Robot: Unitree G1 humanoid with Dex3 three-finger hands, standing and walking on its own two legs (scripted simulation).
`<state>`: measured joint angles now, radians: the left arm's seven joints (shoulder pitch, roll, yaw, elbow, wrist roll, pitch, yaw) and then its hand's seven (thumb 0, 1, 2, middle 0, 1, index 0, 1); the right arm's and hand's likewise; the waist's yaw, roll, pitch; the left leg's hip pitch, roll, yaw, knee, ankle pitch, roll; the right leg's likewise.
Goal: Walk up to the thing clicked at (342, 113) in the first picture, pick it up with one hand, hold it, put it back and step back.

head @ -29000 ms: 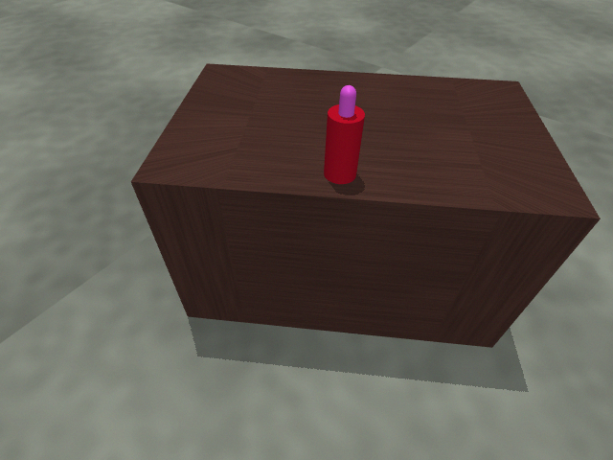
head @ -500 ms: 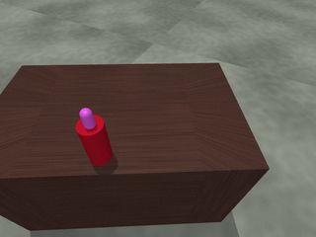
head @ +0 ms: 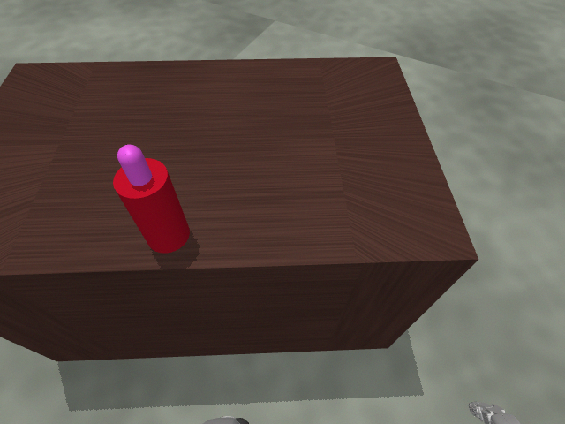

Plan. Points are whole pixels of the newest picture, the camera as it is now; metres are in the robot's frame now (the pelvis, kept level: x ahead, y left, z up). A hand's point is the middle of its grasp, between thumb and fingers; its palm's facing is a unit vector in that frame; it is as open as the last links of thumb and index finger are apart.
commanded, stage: step back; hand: left
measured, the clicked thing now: (150, 198) +0.46 +0.23 +0.00
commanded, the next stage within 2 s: none
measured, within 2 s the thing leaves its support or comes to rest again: neither
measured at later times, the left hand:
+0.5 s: hand out of the picture +0.00 +0.29 -0.17, palm faces +0.10 -0.93 -0.36, open 7.4 cm
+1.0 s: hand out of the picture -0.19 +0.27 -0.14, palm faces -0.02 -0.91 -0.41, open 7.4 cm
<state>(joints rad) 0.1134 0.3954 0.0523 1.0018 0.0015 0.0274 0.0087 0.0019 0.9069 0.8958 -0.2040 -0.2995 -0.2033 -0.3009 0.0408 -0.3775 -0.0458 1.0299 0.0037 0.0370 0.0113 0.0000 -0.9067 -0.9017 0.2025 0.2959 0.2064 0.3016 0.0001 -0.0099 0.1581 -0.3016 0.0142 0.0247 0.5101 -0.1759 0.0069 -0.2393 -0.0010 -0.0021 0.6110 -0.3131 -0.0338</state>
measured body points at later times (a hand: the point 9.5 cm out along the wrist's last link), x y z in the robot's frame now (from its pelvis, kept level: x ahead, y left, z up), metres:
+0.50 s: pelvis -0.11 +0.02 -0.02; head -0.04 +0.04 +0.42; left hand +0.00 +0.34 -0.14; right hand +0.02 -0.29 -0.13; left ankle -0.12 +0.14 -0.73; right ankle -0.01 -0.11 -0.73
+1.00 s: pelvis -0.24 +0.00 +0.00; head -0.19 -0.02 +0.44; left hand -0.19 +0.31 -0.11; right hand -0.11 -0.31 -0.14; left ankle -0.18 +0.14 -0.69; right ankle -0.24 -0.12 -0.73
